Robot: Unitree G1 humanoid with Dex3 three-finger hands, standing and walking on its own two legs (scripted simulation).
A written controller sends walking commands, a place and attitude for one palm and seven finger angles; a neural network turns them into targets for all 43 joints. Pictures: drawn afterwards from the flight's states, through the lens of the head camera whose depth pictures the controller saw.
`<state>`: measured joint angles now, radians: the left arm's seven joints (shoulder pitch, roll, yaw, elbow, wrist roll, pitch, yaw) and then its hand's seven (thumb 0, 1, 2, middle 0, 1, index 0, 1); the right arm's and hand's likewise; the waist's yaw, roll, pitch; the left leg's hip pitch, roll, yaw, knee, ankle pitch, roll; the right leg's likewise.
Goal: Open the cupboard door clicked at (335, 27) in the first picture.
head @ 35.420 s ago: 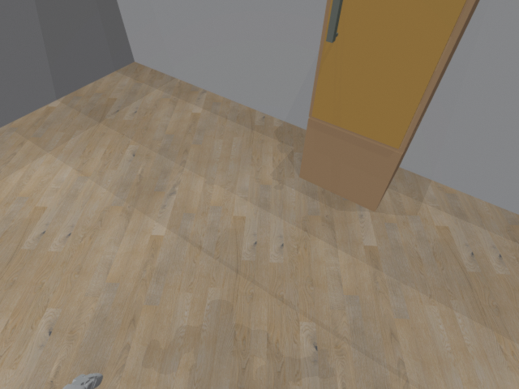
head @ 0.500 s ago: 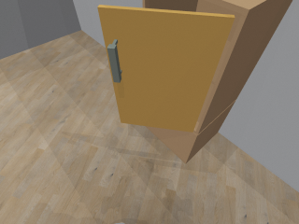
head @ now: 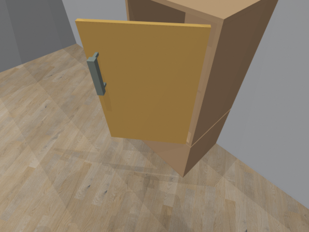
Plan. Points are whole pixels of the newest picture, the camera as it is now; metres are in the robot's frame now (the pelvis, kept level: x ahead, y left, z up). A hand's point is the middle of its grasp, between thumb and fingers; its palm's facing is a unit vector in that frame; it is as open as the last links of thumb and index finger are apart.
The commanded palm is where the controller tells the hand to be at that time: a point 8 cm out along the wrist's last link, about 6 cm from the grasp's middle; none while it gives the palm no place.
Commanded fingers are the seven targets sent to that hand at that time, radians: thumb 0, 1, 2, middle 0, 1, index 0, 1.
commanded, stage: come to a stop and stand still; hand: left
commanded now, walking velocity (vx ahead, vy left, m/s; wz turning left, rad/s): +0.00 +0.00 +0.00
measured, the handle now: (98, 74) +0.59 +0.22 +0.08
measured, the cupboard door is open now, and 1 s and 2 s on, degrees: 39 39 39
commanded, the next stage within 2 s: look again from close up in 0.56 s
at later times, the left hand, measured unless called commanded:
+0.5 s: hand out of the picture +0.02 +0.16 -0.17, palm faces +0.03 -0.98 -0.20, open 7.4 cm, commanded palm none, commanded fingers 0.00 0.90 0.90 -0.20 -0.30 -0.20 -0.30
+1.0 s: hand out of the picture +0.05 +0.19 -0.17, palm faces +0.03 -0.97 -0.23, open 7.4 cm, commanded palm none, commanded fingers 0.00 0.90 0.90 -0.20 -0.30 -0.20 -0.30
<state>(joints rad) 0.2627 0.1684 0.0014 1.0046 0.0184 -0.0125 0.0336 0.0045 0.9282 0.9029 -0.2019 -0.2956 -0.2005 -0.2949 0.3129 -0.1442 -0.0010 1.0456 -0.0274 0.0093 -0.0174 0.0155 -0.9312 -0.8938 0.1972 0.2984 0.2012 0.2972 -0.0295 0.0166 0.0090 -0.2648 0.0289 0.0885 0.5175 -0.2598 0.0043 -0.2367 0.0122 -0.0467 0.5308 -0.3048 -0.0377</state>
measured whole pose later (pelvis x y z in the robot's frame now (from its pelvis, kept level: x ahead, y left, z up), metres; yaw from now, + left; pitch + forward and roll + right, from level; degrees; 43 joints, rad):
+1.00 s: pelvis +0.04 +0.00 +0.01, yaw +1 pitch +0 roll +1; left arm 0.25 0.19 0.01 1.11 0.02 -0.02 0.03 0.01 0.91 0.90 -0.20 -0.30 -0.20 -0.29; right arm 0.23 -0.16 0.01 1.15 -0.02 -0.02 -0.04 0.00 -0.91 -0.89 0.20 0.30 0.20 0.30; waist 0.00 -0.02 0.02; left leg -0.15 0.02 0.08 0.42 -0.27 0.00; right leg -0.12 0.01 -0.06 0.43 -0.31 -0.03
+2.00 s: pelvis -0.03 +0.00 -0.04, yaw +2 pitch +8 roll -1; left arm 0.22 0.34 0.29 0.18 -0.34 -0.30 -0.46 0.01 0.19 0.60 -0.25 -0.75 -0.25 -0.75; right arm 0.30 -0.22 0.05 0.59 0.04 -0.25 -0.07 0.01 -0.90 -0.89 0.20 0.30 0.21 0.30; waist -0.03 0.04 -0.07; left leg -0.68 0.05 0.03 0.91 -0.38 0.01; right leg -0.61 0.01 -0.10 0.89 -0.42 -0.04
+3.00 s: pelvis -0.01 +0.02 -0.01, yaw +2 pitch +3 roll -1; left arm -0.12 0.50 0.45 0.43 -0.36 -0.11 -0.63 -0.01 -0.50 0.30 -0.30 -1.20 -0.30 -1.19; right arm 0.29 -0.30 0.05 0.59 0.06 -0.22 -0.09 0.01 -0.90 -0.89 0.20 0.30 0.20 0.30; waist 0.00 0.04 -0.03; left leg -0.41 0.01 0.05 0.66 -0.30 0.03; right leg -0.34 -0.01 -0.09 0.62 -0.33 -0.01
